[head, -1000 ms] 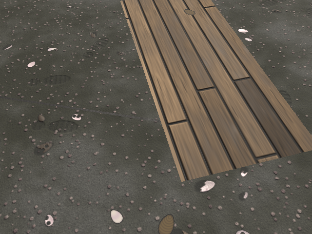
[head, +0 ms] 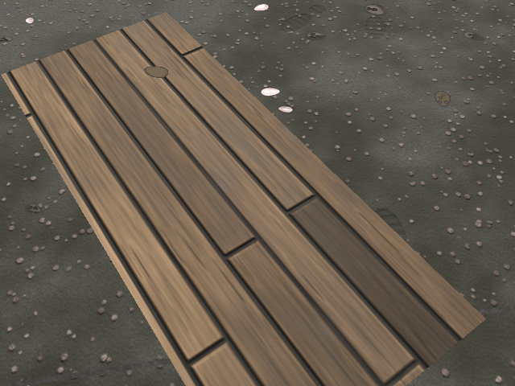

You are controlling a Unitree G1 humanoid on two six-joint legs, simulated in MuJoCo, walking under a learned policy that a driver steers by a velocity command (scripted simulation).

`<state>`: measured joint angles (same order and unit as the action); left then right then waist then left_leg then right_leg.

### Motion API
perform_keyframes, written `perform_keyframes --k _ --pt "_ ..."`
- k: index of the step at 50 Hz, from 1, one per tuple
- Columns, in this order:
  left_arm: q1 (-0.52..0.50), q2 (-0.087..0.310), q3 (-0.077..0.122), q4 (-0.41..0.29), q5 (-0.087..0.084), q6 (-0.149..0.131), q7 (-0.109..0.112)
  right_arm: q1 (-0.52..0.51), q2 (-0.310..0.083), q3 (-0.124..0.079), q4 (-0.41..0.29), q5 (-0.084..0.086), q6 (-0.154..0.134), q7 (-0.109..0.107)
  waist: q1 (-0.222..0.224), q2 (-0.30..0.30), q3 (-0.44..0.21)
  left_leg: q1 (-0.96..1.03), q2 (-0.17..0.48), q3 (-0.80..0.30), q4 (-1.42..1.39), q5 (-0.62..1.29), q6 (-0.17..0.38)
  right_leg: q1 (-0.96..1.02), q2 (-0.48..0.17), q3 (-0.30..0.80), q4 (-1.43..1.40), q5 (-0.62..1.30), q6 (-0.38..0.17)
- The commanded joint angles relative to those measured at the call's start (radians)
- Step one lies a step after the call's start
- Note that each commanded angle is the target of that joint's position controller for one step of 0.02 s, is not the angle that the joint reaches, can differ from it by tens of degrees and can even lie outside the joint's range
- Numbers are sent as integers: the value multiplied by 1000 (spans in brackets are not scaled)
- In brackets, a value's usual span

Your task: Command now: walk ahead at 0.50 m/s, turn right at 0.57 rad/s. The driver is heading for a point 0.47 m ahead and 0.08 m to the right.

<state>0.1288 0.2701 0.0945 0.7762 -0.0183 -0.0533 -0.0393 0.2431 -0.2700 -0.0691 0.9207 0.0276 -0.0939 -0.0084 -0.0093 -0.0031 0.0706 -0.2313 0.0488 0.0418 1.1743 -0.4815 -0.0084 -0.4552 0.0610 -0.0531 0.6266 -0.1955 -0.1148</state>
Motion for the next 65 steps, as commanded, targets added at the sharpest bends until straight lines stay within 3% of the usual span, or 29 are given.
perform_keyframes --k 1,2,3,7,11,14,17,19,20,21,22,23,24,25,26,28,29,32,37,40,41,42,43,44,46,47,48,53,65 --pt "140 122 31 -31 1 -24 7 -90 -114 -17 -123 -4 -73 4 49 8 -169 -516 47 -131 83 103 35 532 -290 525 -341 127 -212" --pt "93 92 19 -49 7 -27 11 -72 -132 -28 -117 -17 -60 2 15 5 -149 -439 70 -135 22 136 28 430 -260 458 -360 211 -195" --pt "80 93 16 -58 11 -27 15 -58 -133 -33 -119 -22 -44 3 -6 -2 -142 -391 77 -135 -16 154 16 369 -248 438 -381 244 -193" --pt "136 155 30 -53 3 -29 42 -146 -85 -22 -161 -43 -12 -4 3 -13 -90 -392 56 -96 -245 292 -45 251 -205 344 -414 324 -183" --pt "189 155 29 -46 -2 -16 54 -287 -56 -7 -206 -34 -18 7 60 -69 -64 -320 -9 -84 -547 543 -48 204 -140 296 -395 198 -115" --pt "231 154 29 -31 -7 -11 54 -348 -74 -7 -238 -20 -26 18 86 -90 -60 -285 -36 -96 -638 576 -37 240 -163 352 -357 138 -98" --pt "244 148 28 -30 -7 0 61 -345 -111 -17 -251 -17 -43 31 73 -106 -68 -265 -47 -117 -701 481 -13 334 -197 442 -267 125 -87" --pt "218 143 27 -42 -4 7 65 -252 -134 -29 -231 -18 -55 31 18 -138 -93 -145 -57 -98 -743 428 21 345 -187 470 -188 189 -66" --pt "201 113 15 -57 -1 6 63 -145 -165 -44 -207 -29 -61 26 -35 -128 -164 29 -26 -110 -749 439 55 306 -137 438 -69 243 -35" --pt "193 62 -5 -82 16 2 59 19 -221 -59 -192 -44 -61 18 -103 -30 -303 297 141 -267 -720 400 119 169 -73 352 207 116 5" --pt "351 3 -23 -105 -13 -7 60 100 -298 -77 -156 -60 -46 20 -27 330 -417 600 371 -732 -797 340 299 -182 69 232 530 -384 82" --pt "361 110 -9 -76 -20 -7 65 75 -200 -55 -171 -35 -41 26 -39 253 -370 574 384 -817 -829 275 299 -295 -5 266 667 -416 100" --pt "259 165 7 -81 -11 -1 67 19 -131 -36 -190 -33 -34 23 -61 145 -248 447 338 -635 -818 430 261 -308 -27 258 709 -345 116" --pt "203 163 9 -91 2 7 71 -37 -108 -23 -199 -43 -24 25 -42 62 -188 316 295 -482 -806 648 241 -263 -54 222 699 -298 130" --pt "169 154 13 -103 16 11 72 -68 -88 -14 -192 -44 -17 29 -22 46 -144 210 256 -381 -807 827 236 -231 -72 208 649 -282 137" --pt "189 96 4 -110 7 25 67 -84 -76 -5 -171 -49 -18 33 22 94 -133 98 200 -259 -838 948 221 -133 -101 178 522 -268 136" --pt "191 67 -5 -114 4 30 66 -89 -88 -7 -161 -48 -18 33 30 113 -137 75 187 -220 -854 992 230 -107 -97 155 450 -249 142" --pt "156 38 -22 -130 13 39 63 -115 -143 -21 -143 -36 -3 20 37 119 -188 44 187 -143 -879 1048 244 -2 -105 117 242 -102 152" --pt "53 68 -21 -148 16 47 51 -83 -161 -19 -105 -16 24 17 0 119 -183 57 178 -110 -869 833 210 113 -86 82 12 49 133" --pt "54 84 -11 -145 27 44 49 -78 -140 -5 -86 -4 34 17 23 103 -158 24 142 -116 -794 603 146 258 -69 67 -209 179 82" --pt "57 125 -2 -154 35 43 56 -42 -106 8 -79 -20 30 19 13 45 -177 -20 98 -92 -742 484 88 357 -147 151 -234 387 52" --pt "50 181 5 -174 45 51 66 31 -71 21 -75 -55 22 24 -39 -84 -228 -110 17 -28 -649 217 28 475 -289 285 -174 627 -14" --pt "32 113 -17 -165 46 59 66 73 -25 38 -65 -51 26 21 -53 -179 -270 -116 6 -24 -636 74 -9 459 -342 337 -179 546 -98" --pt "2 69 -26 -164 38 59 56 23 -55 38 -73 -46 39 15 -37 -151 -242 -77 14 -36 -666 129 -23 391 -291 324 -192 382 -85" --pt "-51 72 -27 -169 37 56 41 -14 -107 28 -66 -45 63 8 -32 -107 -158 -55 10 -23 -705 221 -21 293 -187 234 -179 220 -4" --pt "-46 86 -23 -165 35 51 37 -14 -126 24 -62 -48 73 6 -27 -88 -131 -53 10 -21 -710 239 -18 273 -167 215 -170 227 13" --pt "-35 97 -20 -156 34 46 35 -10 -125 24 -59 -46 77 5 -27 -74 -125 -38 12 -23 -713 259 -16 268 -160 208 -159 263 20" --pt "-22 77 -21 -127 29 39 40 -18 -111 28 -34 -37 79 -3 -19 -36 -166 6 22 -27 -708 344 -17 323 -153 189 -106 452 13" --pt "-34 68 -14 -31 26 49 51 -24 -102 25 34 -36 98 -21 -22 -6 -110 19 20 -20 -742 274 -15 286 -120 155 -138 268 32"
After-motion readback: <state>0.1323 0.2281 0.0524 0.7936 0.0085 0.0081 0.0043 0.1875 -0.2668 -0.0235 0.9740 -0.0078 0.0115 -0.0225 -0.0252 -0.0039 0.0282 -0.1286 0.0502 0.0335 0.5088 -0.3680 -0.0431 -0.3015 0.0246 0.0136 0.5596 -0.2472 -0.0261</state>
